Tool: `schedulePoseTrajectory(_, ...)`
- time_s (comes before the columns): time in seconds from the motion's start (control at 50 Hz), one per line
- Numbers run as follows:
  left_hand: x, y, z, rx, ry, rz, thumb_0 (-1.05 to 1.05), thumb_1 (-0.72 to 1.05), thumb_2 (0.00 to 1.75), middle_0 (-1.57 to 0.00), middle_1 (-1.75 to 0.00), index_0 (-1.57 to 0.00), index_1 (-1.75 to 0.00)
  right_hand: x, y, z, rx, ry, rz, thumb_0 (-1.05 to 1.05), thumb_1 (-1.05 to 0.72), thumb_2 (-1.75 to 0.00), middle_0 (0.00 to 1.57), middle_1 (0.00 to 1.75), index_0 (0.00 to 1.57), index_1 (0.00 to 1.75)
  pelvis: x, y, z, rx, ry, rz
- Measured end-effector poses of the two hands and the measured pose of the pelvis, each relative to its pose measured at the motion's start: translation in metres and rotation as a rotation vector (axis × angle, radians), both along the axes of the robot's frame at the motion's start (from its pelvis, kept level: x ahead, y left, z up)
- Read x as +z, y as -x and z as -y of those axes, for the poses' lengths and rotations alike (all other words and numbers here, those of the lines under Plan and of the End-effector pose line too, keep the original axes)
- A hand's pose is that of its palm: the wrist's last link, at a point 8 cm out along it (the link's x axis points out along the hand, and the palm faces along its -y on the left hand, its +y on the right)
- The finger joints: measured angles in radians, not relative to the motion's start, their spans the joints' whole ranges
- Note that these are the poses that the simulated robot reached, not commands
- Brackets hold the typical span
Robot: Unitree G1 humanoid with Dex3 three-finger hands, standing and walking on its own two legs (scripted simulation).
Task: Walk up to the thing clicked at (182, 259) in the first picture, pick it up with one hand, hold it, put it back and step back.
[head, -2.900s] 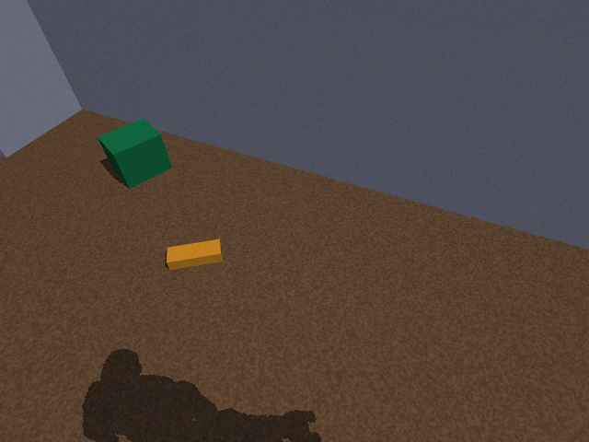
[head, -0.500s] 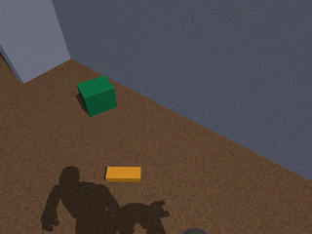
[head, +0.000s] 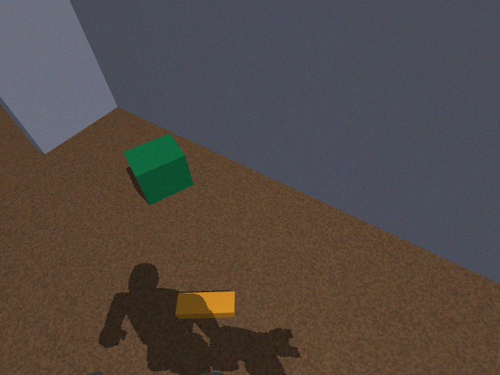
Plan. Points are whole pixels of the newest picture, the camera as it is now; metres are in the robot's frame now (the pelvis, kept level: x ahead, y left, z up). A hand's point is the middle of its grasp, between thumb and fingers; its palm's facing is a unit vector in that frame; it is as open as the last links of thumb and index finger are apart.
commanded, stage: walk up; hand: left
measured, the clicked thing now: (206, 305) +0.48 +0.24 -0.73
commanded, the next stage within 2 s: stand in 1.26 s
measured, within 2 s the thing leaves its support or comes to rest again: neither
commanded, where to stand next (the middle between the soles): +0.09 +0.01 m, yaw -1 degrees
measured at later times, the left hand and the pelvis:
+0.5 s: hand out of the picture +0.09 +0.27 -0.13, palm faces +0.00 -0.94 -0.35, open 7.4 cm; pelvis +0.03 +0.01 +0.02, yaw +0 degrees
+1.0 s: hand out of the picture +0.11 +0.27 -0.13, palm faces -0.03 -0.95 -0.32, open 7.4 cm; pelvis +0.03 +0.02 +0.03, yaw +0 degrees
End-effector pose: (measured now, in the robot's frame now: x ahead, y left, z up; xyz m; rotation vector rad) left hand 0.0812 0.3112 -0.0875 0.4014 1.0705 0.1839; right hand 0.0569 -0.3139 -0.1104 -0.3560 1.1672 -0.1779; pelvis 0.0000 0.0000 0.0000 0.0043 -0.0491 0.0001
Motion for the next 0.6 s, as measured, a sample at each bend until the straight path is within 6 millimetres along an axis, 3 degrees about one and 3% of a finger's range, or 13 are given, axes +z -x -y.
schedulePoseTrajectory(0.08, -0.019, -0.009, -0.004, 0.034, 0.036, -0.026, 0.0, 0.9, 0.89, -0.21, -0.3, -0.21, -0.3, 0.001, -0.011, -0.009, -0.007, 0.021, -0.001, 0.0, -0.9, -0.9, 0.21, 0.3, 0.2, 0.3, -0.005, -0.007, -0.008, 0.0, -0.002, 0.006)
schedulePoseTrajectory(0.2, -0.028, -0.007, 0.002, 0.056, 0.079, -0.078, 0.0, 0.9, 0.89, -0.21, -0.3, -0.21, -0.3, 0.011, -0.037, -0.02, 0.011, 0.009, 0.006, 0.01, -0.9, -0.9, 0.21, 0.3, 0.2, 0.3, 0.003, -0.015, -0.008, 0.006, 0.018, 0.002)
schedulePoseTrajectory(0.42, -0.015, 0.0, -0.001, 0.104, 0.07, -0.145, 0.0, 0.9, 0.89, -0.21, -0.3, -0.21, -0.3, 0.019, -0.082, -0.031, 0.029, -0.029, 0.044, 0.0, -0.9, -0.9, 0.21, 0.3, 0.2, 0.3, 0.018, -0.024, -0.009, 0.007, 0.012, 0.001)
schedulePoseTrajectory(0.6, -0.002, -0.011, -0.004, 0.107, 0.057, -0.131, 0.0, 0.9, 0.89, -0.21, -0.3, -0.2, -0.3, 0.022, -0.082, -0.033, 0.004, -0.043, 0.028, 0.0, -0.9, -0.9, 0.21, 0.3, 0.2, 0.3, 0.026, -0.026, -0.011, 0.003, 0.009, 0.007)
